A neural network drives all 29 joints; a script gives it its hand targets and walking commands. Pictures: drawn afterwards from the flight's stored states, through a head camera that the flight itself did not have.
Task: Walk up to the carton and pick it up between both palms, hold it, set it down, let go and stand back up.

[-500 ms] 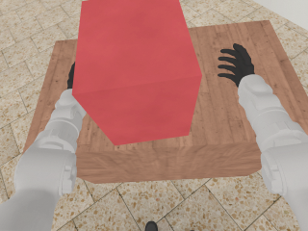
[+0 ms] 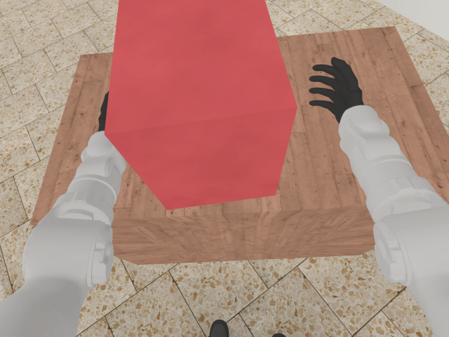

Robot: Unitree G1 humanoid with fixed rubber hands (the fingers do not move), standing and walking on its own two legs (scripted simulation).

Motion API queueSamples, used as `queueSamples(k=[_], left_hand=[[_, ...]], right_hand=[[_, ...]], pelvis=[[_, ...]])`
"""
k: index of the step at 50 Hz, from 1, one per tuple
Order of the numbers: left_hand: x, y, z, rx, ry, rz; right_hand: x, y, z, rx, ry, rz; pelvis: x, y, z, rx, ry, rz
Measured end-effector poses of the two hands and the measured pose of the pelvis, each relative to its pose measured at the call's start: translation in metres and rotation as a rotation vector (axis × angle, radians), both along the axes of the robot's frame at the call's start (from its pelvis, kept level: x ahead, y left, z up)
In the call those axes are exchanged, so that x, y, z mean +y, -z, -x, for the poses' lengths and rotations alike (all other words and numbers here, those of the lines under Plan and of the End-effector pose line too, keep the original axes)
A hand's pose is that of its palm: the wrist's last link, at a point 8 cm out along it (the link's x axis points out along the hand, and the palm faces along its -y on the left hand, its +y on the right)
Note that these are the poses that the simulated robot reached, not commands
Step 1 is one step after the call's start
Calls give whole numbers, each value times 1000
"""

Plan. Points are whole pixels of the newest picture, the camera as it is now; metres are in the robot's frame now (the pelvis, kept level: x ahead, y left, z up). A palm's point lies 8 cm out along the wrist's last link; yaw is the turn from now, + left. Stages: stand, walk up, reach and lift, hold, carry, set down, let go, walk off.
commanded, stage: reach and lift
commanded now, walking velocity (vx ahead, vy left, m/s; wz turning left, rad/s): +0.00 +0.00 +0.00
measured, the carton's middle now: (206, 107) +0.55 +0.08 +0.03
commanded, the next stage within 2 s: none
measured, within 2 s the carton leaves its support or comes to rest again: leaves its support in 1.46 s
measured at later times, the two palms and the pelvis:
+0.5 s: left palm (128, 137) +0.47 +0.22 +0.04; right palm (315, 116) +0.50 -0.12 +0.04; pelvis +0.03 +0.01 +0.00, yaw +3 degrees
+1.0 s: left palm (131, 139) +0.47 +0.21 +0.03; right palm (312, 118) +0.51 -0.11 +0.03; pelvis +0.03 +0.01 +0.01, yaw +4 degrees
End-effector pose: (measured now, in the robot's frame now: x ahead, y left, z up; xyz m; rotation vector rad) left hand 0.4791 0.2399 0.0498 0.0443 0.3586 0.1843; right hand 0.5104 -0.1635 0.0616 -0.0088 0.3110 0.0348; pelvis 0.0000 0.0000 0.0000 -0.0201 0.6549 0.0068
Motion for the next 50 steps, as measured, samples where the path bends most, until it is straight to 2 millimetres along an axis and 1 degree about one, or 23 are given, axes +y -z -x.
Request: queueSamples(k=[4,9,12,20,30,38,50], left_hand=[[-3,2,0,-12,14,-3],[-17,7,0,-26,44,7],[-19,9,1,-42,21,13],[-23,12,4,-66,-16,7],[-26,14,6,-81,-37,9],[-28,16,7,-98,-68,19],[-28,17,7,-99,-79,32]], right_hand=[[15,4,2,7,-24,-3],[46,12,4,5,-66,-17],[47,14,5,-7,-31,-13],[48,16,6,-22,-18,-3],[49,22,3,-37,-2,-1],[50,28,1,-51,15,-5],[50,28,1,-52,17,-3]], pelvis=[[1,0,-1,1,-11,2],[4,-1,-5,6,-27,1],[6,-1,-8,4,-34,0],[12,-3,-20,-27,-44,-4],[11,-6,-32,-59,-50,-10],[8,-6,-34,-56,-59,-11],[6,-5,-32,-48,-63,-9]])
